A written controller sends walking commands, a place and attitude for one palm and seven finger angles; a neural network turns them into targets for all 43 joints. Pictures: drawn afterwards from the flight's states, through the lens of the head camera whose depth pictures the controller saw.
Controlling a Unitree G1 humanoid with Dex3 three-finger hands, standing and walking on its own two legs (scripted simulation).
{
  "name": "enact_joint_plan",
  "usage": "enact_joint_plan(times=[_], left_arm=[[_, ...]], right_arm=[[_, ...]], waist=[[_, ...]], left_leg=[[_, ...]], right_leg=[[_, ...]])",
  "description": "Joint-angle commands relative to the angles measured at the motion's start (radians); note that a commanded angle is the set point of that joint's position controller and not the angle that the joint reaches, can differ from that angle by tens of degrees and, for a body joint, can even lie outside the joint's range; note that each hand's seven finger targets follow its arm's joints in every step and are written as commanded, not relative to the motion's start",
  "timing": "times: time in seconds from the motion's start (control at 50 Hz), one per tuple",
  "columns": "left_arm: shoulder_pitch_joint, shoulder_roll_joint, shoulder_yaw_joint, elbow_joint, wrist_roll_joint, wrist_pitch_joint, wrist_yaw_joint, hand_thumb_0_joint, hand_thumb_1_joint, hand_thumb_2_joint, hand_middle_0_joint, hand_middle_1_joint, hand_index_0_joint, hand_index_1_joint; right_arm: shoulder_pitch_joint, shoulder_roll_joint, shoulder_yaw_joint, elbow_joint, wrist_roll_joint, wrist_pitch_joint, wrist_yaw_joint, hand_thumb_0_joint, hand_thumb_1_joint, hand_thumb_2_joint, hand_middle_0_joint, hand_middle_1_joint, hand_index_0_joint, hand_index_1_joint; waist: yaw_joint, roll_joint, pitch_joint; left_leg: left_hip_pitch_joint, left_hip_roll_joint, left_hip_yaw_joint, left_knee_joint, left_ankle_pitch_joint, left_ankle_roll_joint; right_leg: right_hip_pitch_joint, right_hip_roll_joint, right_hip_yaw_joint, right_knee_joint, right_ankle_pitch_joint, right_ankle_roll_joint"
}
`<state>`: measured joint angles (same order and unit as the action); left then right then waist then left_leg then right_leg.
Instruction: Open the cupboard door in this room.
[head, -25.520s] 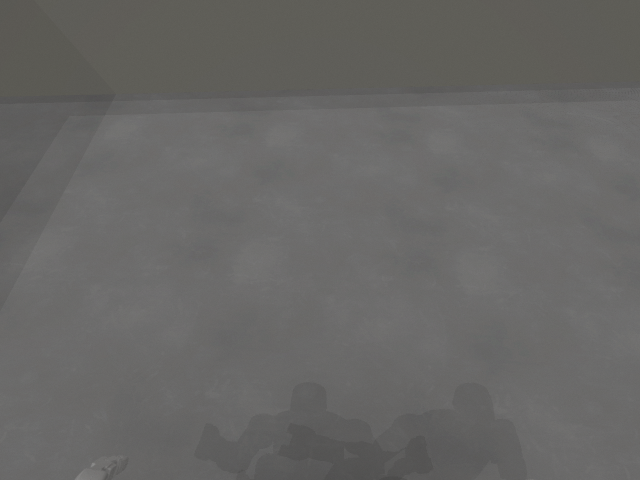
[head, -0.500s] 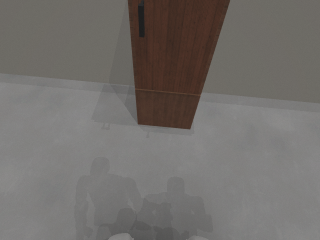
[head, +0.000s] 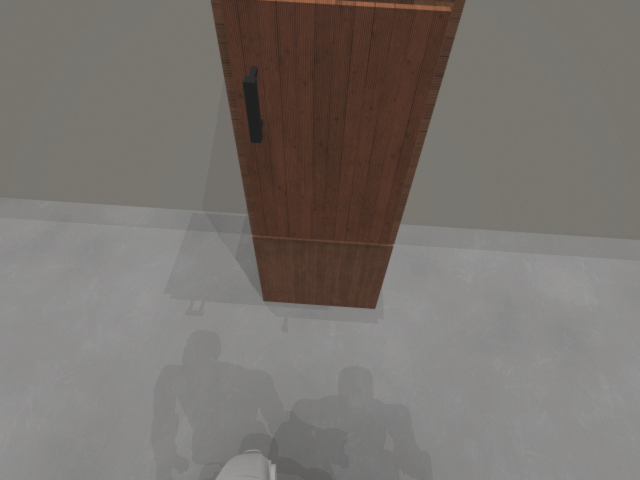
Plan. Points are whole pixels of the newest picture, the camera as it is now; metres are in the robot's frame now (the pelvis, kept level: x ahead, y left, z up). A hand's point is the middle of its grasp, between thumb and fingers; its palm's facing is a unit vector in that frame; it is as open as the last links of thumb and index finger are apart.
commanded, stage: take the last steps up to it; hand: left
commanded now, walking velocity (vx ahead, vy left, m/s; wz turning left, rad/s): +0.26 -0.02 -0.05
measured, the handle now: (255, 105) +0.71 +0.18 +0.06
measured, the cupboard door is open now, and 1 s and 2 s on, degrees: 0 0 0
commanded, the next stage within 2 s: come to a stop and stand still in 0.26 s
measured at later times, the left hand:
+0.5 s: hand (212, 388) +0.27 +0.19 -0.17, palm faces -0.06 -0.98 -0.19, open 7.4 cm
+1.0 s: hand (160, 426) +0.21 +0.26 -0.18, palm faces +0.05 -0.95 -0.29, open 7.3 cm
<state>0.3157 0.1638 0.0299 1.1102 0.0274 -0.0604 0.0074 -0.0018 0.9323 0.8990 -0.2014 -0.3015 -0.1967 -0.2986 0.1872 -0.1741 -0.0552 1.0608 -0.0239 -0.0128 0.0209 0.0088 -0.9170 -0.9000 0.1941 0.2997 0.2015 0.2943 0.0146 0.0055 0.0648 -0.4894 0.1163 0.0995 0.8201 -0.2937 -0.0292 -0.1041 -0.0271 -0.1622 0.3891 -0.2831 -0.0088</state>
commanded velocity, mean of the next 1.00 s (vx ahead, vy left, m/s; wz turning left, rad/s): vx -0.03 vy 0.02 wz -0.02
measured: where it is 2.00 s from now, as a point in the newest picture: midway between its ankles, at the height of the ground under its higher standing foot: outside the picture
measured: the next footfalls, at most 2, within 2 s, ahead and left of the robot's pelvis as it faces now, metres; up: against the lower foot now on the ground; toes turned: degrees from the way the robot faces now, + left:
left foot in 0.10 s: +0.15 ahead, +0.13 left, +0.00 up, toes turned +9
right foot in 0.54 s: +0.22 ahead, -0.09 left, +0.00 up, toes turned -3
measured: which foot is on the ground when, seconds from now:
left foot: up 0.00-0.08, down 0.10-0.56, up 0.58-0.90, down 0.92-1.00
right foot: down 0.00-0.10, up 0.12-0.52, down 0.54-1.00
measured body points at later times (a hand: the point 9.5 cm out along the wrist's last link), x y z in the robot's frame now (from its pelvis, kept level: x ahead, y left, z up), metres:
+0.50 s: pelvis +0.17 +0.02 +0.00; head +0.20 +0.02 +0.45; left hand +0.27 +0.25 -0.15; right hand +0.10 -0.18 -0.16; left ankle +0.11 +0.12 -0.74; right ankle +0.22 -0.11 -0.72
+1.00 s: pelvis +0.14 +0.05 -0.02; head +0.13 +0.04 +0.43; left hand +0.20 +0.31 -0.16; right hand +0.25 -0.21 -0.15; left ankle +0.16 +0.15 -0.74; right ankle +0.23 -0.10 -0.73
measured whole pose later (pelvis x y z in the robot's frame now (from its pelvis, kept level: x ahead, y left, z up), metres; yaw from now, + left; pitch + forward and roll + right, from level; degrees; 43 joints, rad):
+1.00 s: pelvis +0.14 +0.05 -0.02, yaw -1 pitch -4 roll +0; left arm 0.24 0.23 0.04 0.95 0.03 0.06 0.04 0.00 0.91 0.90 -0.20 -0.30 -0.20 -0.30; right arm 0.20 -0.24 -0.06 0.86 -0.03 0.03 -0.01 0.00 -0.91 -0.90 0.19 0.30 0.20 0.29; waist 0.01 0.01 0.02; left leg -0.27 0.00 0.06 0.68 -0.34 0.02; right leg -0.41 -0.09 -0.03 0.71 -0.33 0.00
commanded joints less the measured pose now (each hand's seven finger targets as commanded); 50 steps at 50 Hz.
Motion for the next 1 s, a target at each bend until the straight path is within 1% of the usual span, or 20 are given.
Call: enact_joint_plan(times=[0.0, 0.04, 0.06, 0.08, 0.1, 0.16, 0.22, 0.44, 0.48, 0.5, 0.54, 0.56, 0.66, 0.8, 0.82, 0.84, 0.88, 0.9, 0.92, 0.98], left_arm=[[0.016, 0.163, 0.039, -0.017, -0.004, -0.012, 0.004, 0.000, 0.900, 0.900, -0.200, -0.300, -0.200, -0.300], [0.012, 0.139, 0.036, -0.015, -0.011, -0.003, 0.002, 0.000, 0.900, 0.900, -0.200, -0.300, -0.200, -0.300], [0.041, 0.103, 0.030, -0.017, -0.012, -0.001, -0.005, 0.000, 0.900, 0.900, -0.200, -0.300, -0.200, -0.300], [0.055, 0.051, 0.020, -0.042, -0.019, -0.002, -0.013, 0.000, 0.900, 0.900, -0.200, -0.300, -0.200, -0.300], [0.014, 0.075, 0.020, -0.055, -0.010, 0.004, -0.004, 0.000, 0.900, 0.900, -0.200, -0.300, -0.200, -0.300], [-0.042, 0.069, 0.026, -0.033, -0.004, 0.007, -0.019, 0.000, 0.900, 0.900, -0.200, -0.300, -0.200, -0.300], [0.023, 0.025, 0.022, -0.008, -0.001, 0.032, -0.016, 0.000, 0.900, 0.900, -0.200, -0.300, -0.200, -0.300], [-0.123, 0.025, 0.006, -0.078, -0.008, 0.058, 0.006, 0.000, 0.900, 0.900, -0.200, -0.300, -0.200, -0.300], [-0.067, 0.061, 0.014, -0.072, -0.006, 0.052, 0.012, 0.000, 0.900, 0.900, -0.200, -0.300, -0.200, -0.300], [-0.013, 0.113, 0.022, -0.061, -0.003, 0.046, 0.019, 0.000, 0.900, 0.900, -0.200, -0.300, -0.200, -0.300], [0.033, 0.209, 0.041, -0.057, -0.008, 0.038, 0.030, 0.000, 0.900, 0.900, -0.200, -0.300, -0.200, -0.300], [0.032, 0.217, 0.048, -0.061, -0.010, 0.035, 0.035, 0.000, 0.900, 0.900, -0.200, -0.300, -0.200, -0.300], [-0.131, 0.187, 0.055, -0.139, -0.006, 0.059, 0.053, 0.000, 0.900, 0.900, -0.200, -0.300, -0.200, -0.300], [-0.158, 0.211, 0.065, -0.177, 0.013, 0.068, 0.035, 0.000, 0.900, 0.900, -0.200, -0.300, -0.200, -0.300], [-0.116, 0.251, 0.055, -0.202, 0.012, 0.054, 0.079, 0.000, 0.900, 0.900, -0.200, -0.300, -0.200, -0.300], [-0.101, 0.279, 0.058, -0.236, 0.008, 0.063, 0.074, 0.000, 0.900, 0.900, -0.200, -0.300, -0.200, -0.300], [-0.122, 0.183, 0.033, -0.241, -0.012, 0.085, 0.055, 0.000, 0.900, 0.900, -0.200, -0.300, -0.200, -0.300], [-0.107, 0.129, 0.023, -0.250, -0.016, 0.100, 0.043, 0.000, 0.900, 0.900, -0.200, -0.300, -0.200, -0.300], [-0.088, 0.108, 0.024, -0.263, -0.016, 0.103, 0.037, 0.000, 0.900, 0.900, -0.200, -0.300, -0.200, -0.300], [-0.040, 0.125, 0.016, -0.242, 0.001, 0.110, 0.020, 0.000, 0.900, 0.900, -0.200, -0.300, -0.200, -0.300]], right_arm=[[0.004, -0.041, -0.001, -0.068, 0.007, -0.028, 0.007, 0.000, -0.900, -0.900, 0.200, 0.300, 0.200, 0.300], [0.127, -0.078, -0.009, -0.023, 0.001, -0.043, -0.002, 0.000, -0.900, -0.900, 0.200, 0.300, 0.200, 0.300], [0.239, -0.158, -0.027, 0.005, -0.006, -0.052, -0.013, 0.000, -0.900, -0.900, 0.200, 0.300, 0.200, 0.300], [0.351, -0.258, -0.050, 0.024, -0.012, -0.052, -0.024, 0.000, -0.900, -0.900, 0.200, 0.300, 0.200, 0.300], [0.344, -0.255, -0.046, 0.037, -0.007, -0.038, -0.034, 0.000, -0.900, -0.900, 0.200, 0.300, 0.200, 0.300], [0.175, -0.121, -0.011, -0.008, 0.000, -0.051, -0.039, 0.000, -0.900, -0.900, 0.200, 0.300, 0.200, 0.300], [0.166, -0.083, -0.004, 0.001, 0.004, -0.070, -0.047, 0.000, -0.900, -0.900, 0.200, 0.300, 0.200, 0.300], [0.182, -0.091, -0.008, 0.042, 0.000, -0.032, -0.061, 0.000, -0.900, -0.900, 0.200, 0.300, 0.200, 0.300], [0.179, -0.086, -0.014, 0.051, 0.008, -0.020, -0.061, 0.000, -0.900, -0.900, 0.200, 0.300, 0.200, 0.300], [0.186, -0.070, -0.017, 0.047, 0.014, -0.015, -0.058, 0.000, -0.900, -0.900, 0.200, 0.300, 0.200, 0.300], [0.227, -0.022, -0.021, 0.032, 0.031, 0.013, -0.052, 0.000, -0.900, -0.900, 0.200, 0.300, 0.200, 0.300], [0.191, -0.026, -0.021, 0.016, 0.034, 0.031, -0.056, 0.000, -0.900, -0.900, 0.200, 0.300, 0.200, 0.300], [0.124, -0.047, -0.026, -0.011, 0.020, 0.060, -0.043, 0.000, -0.900, -0.900, 0.200, 0.300, 0.200, 0.300], [0.090, -0.052, -0.014, -0.065, 0.015, 0.053, -0.025, 0.000, -0.900, -0.900, 0.200, 0.300, 0.200, 0.300], [0.136, -0.126, -0.028, -0.149, 0.024, 0.018, -0.029, 0.000, -0.900, -0.900, 0.200, 0.300, 0.200, 0.300], [0.120, -0.083, -0.021, -0.188, 0.025, 0.021, -0.031, 0.000, -0.900, -0.900, 0.200, 0.300, 0.200, 0.300], [0.131, -0.116, -0.014, -0.216, 0.004, 0.018, -0.029, 0.000, -0.900, -0.900, 0.200, 0.300, 0.200, 0.300], [0.095, -0.186, -0.021, -0.248, -0.009, 0.022, -0.028, 0.000, -0.900, -0.900, 0.200, 0.300, 0.200, 0.300], [0.031, -0.217, -0.022, -0.289, -0.017, 0.031, -0.031, 0.000, -0.900, -0.900, 0.200, 0.300, 0.200, 0.300], [-0.068, -0.176, -0.008, -0.303, -0.011, 0.029, -0.027, 0.000, -0.900, -0.900, 0.200, 0.300, 0.200, 0.300]], waist=[[-0.023, -0.121, 0.001], [-0.075, -0.025, -0.046], [-0.111, 0.157, -0.116], [-0.138, 0.379, -0.168], [-0.141, 0.330, -0.157], [-0.060, 0.089, -0.013], [-0.020, 0.078, -0.063], [-0.024, 0.146, -0.024], [0.010, 0.106, -0.032], [0.029, 0.028, -0.070], [0.026, -0.171, -0.159], [0.042, -0.246, -0.196], [0.010, -0.115, -0.162], [0.005, -0.225, -0.130], [-0.051, -0.077, -0.361], [-0.028, -0.042, -0.379], [-0.049, 0.096, -0.167], [-0.029, 0.232, -0.049], [-0.004, 0.183, 0.047], [0.018, 0.232, 0.093]], left_leg=[[0.130, -0.019, 0.026, -0.179, 0.056, 0.016], [0.377, -0.044, 0.043, -0.318, 0.113, 0.023], [0.559, 0.079, -0.133, -0.388, 0.081, 0.066], [0.663, 0.317, -0.447, -0.517, 0.121, 0.157], [0.602, 0.357, -0.502, -0.579, 0.040, 0.193], [0.380, 0.272, -0.298, -0.603, 0.159, 0.181], [0.384, 0.202, -0.110, -0.581, 0.452, 0.156], [0.404, 0.161, -0.013, -0.436, 0.815, 0.132], [0.381, 0.129, -0.015, -0.349, 0.706, 0.090], [0.313, 0.082, 0.011, -0.274, 0.508, 0.052], [0.138, -0.083, 0.034, 0.010, -0.272, -0.010], [0.135, -0.088, -0.030, 0.156, -0.394, -0.003], [0.054, -0.082, -0.133, 0.349, -0.218, -0.017], [0.159, -0.088, -0.069, 0.052, -0.166, -0.016], [0.138, -0.131, -0.008, -0.044, -0.255, -0.035], [0.191, -0.099, -0.049, -0.188, -0.178, -0.003], [0.298, -0.076, -0.066, -0.420, 0.013, 0.024], [0.156, 0.099, -0.287, -0.519, -0.031, 0.095], [-0.004, 0.159, -0.323, -0.558, -0.094, 0.160], [-0.092, 0.063, -0.255, -0.566, -0.236, 0.150]], right_leg=[[-0.051, -0.244, 0.158, -0.129, 0.152, -0.123], [-0.138, -0.175, 0.106, 0.050, 0.163, -0.084], [-0.271, -0.095, 0.069, 0.289, 0.070, -0.043], [-0.454, 0.010, 0.002, 0.571, -0.296, 0.003], [-0.495, -0.003, 0.109, 0.738, -0.325, -0.011], [-0.498, -0.101, 0.154, 0.808, -0.105, -0.005], [-0.434, -0.094, 0.138, 0.757, -0.017, 0.024], [-0.257, -0.033, 0.066, 0.259, 0.057, 0.029], [-0.140, -0.040, 0.063, 0.080, 0.208, 0.027], [-0.023, -0.101, 0.108, 0.054, 0.532, 0.020], [0.137, -0.395, 0.312, 0.101, 1.198, -0.164], [0.102, -0.427, 0.358, 0.071, 1.235, -0.226], [-0.010, -0.344, 0.264, 0.029, 0.815, -0.183], [-0.135, -0.282, 0.259, -0.062, 0.298, -0.154], [0.158, -0.322, 0.377, 0.098, 0.835, -0.162], [0.093, -0.307, 0.317, 0.162, 0.565, -0.154], [-0.202, -0.150, 0.159, 0.223, 0.048, -0.044], [-0.290, -0.053, 0.085, 0.278, -0.153, 0.008], [-0.267, -0.009, 0.086, 0.330, -0.146, 0.012], [-0.222, 0.020, 0.136, 0.443, -0.067, 0.000]])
